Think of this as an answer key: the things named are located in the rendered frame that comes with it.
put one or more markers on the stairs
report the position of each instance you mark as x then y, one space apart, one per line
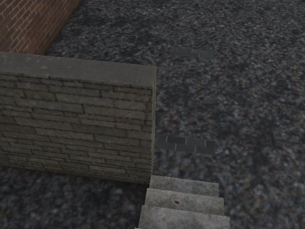
179 203

